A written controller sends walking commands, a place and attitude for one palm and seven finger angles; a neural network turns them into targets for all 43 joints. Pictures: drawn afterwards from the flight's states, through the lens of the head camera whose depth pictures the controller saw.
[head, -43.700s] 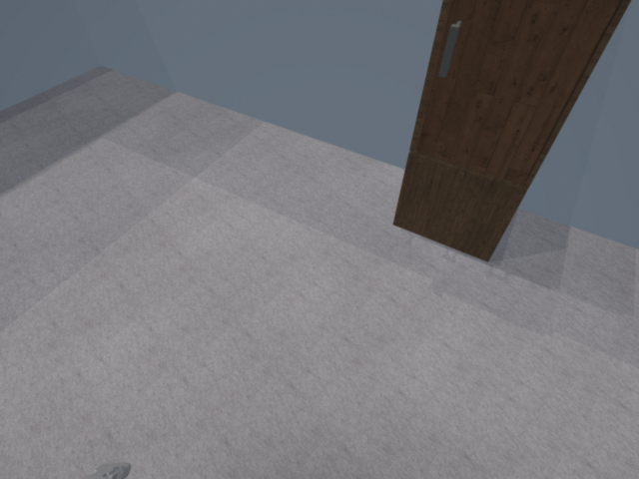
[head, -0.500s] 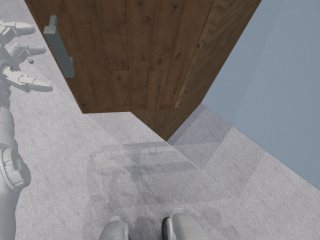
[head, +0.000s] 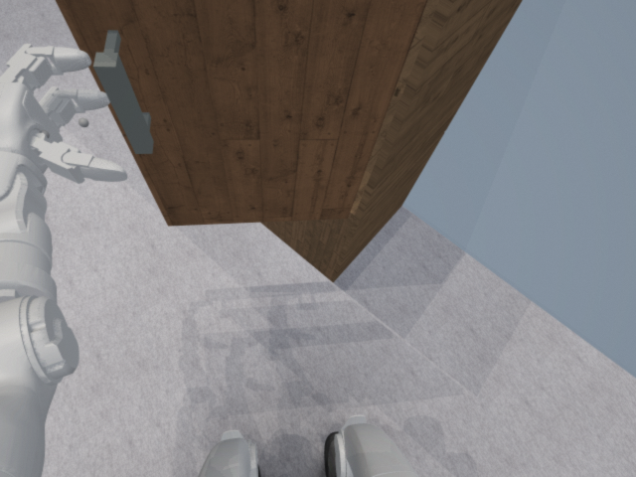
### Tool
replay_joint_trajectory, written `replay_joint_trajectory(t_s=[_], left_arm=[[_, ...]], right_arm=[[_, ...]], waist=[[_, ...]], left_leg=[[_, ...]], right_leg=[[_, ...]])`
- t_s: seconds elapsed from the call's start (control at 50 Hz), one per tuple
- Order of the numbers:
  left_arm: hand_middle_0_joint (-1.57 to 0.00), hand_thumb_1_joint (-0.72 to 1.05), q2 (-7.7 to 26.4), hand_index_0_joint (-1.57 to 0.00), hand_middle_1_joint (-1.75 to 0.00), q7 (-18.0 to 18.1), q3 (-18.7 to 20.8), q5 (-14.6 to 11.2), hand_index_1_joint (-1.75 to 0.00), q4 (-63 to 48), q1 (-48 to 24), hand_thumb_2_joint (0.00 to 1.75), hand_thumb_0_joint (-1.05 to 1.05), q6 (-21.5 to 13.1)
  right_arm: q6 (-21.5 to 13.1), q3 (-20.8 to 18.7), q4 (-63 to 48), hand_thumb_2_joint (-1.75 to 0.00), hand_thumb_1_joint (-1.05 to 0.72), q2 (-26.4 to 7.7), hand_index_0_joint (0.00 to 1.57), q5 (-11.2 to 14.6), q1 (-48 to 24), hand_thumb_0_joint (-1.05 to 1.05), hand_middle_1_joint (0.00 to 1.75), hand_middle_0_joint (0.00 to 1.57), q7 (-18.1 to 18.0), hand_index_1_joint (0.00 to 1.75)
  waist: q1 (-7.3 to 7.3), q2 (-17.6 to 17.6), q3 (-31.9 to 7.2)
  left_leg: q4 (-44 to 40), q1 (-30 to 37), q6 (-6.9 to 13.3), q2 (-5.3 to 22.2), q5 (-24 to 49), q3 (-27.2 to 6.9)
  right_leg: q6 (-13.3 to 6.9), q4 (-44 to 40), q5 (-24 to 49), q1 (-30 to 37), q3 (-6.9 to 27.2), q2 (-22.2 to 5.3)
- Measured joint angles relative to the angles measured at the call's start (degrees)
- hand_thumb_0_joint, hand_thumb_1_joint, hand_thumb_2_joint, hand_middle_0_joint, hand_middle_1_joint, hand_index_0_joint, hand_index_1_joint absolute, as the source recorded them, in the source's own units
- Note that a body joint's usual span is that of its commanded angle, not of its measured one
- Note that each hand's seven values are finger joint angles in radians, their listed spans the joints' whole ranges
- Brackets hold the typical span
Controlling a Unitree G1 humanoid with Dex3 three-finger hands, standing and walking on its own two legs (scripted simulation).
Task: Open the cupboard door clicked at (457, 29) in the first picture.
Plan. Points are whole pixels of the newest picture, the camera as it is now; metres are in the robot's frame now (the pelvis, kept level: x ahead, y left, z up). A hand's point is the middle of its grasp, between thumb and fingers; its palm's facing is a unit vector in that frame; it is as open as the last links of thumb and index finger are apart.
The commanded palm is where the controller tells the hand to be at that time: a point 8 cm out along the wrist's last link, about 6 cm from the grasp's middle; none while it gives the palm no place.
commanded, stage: slide the fingers in behind the handle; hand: left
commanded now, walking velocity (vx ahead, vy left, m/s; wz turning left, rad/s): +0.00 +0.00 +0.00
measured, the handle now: (129, 96) +0.56 +0.19 +0.09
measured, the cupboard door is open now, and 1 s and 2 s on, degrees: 46 46 46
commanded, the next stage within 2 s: close the thumb around the handle in 1.34 s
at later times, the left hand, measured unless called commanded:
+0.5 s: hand (115, 124) +0.51 +0.20 +0.09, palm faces +0.01 -1.00 -0.02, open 13.9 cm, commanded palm +0.49 +0.24 +0.09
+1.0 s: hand (150, 124) +0.51 +0.17 +0.09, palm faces +0.02 -1.00 -0.01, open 13.9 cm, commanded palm +0.49 +0.21 +0.09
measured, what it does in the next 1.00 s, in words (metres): stands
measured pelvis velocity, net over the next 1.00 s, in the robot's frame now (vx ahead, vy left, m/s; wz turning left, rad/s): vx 0.00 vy -0.01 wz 0.02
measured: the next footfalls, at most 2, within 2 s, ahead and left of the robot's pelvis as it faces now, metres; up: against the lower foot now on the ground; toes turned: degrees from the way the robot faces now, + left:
none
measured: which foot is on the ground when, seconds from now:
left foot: down 0.00-1.00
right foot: down 0.00-1.00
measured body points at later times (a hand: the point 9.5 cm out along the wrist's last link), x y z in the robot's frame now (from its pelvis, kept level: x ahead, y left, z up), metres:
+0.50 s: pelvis +0.00 -0.01 +0.00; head +0.13 +0.01 +0.43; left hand +0.50 +0.25 +0.09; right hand +0.00 -0.27 -0.11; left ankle -0.01 +0.10 -0.68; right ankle +0.02 -0.14 -0.68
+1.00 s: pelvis +0.00 -0.01 +0.00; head +0.12 +0.00 +0.43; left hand +0.50 +0.22 +0.09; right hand +0.00 -0.27 -0.11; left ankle -0.01 +0.10 -0.68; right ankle +0.02 -0.14 -0.68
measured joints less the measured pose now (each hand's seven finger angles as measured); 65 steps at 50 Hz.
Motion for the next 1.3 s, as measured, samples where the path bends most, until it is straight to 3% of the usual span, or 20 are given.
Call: replay_joint_trajectory(t_s=[0.56,0.9,1.02,1.3], left_arm=[[-0.30,-0.50,-4.5,-0.31,-1.19,4.5,-2.9,0.6,-1.21,-0.4,-0.4,0.30,-0.02,-1.3],[-0.30,-0.50,-7.9,-0.30,-1.20,8.4,-5.8,1.0,-1.22,-0.2,-0.9,0.30,-0.02,-2.0],[-0.31,-0.50,-9.4,-0.31,-1.20,10.5,-5.1,1.4,-1.23,-0.4,-0.6,0.30,-0.02,-2.4],[-0.31,-0.50,-9.3,-0.29,-1.20,9.6,-4.1,1.0,-1.22,-1.6,1.8,0.30,-0.02,-3.1]], right_arm=[[-1.2,-0.6,0.6,-0.90,-0.90,0.0,0.21,0.0,-0.6,0.01,0.30,0.20,0.6,0.30],[-2.0,-1.0,1.6,-0.90,-0.90,0.5,0.21,-0.4,-0.5,0.01,0.30,0.20,1.3,0.30],[-2.1,-1.1,1.7,-0.90,-0.90,0.6,0.21,-0.7,-0.8,0.01,0.30,0.20,1.6,0.30],[-1.8,-1.2,1.3,-0.90,-0.90,0.6,0.21,-0.2,-0.6,0.01,0.30,0.20,1.5,0.30]], waist=[[0.52,0.3,0.1],[0.64,0.6,-0.3],[0.65,0.7,-0.5],[0.82,0.8,-0.5]], left_leg=[[-0.3,0.4,-0.6,0.0,0.3,0.0],[-0.5,0.6,-0.8,-0.4,0.4,-0.5],[-0.6,0.8,-0.8,-0.4,0.3,-0.2],[-1.6,2.4,-0.8,-0.1,0.3,0.5]], right_leg=[[-0.6,1.0,-0.4,-0.3,0.0,0.0],[-0.8,1.2,-0.7,0.0,-0.4,-0.3],[-0.8,1.5,-0.9,-0.1,-0.1,-0.4],[-0.8,0.7,-0.8,1.1,0.6,0.0]])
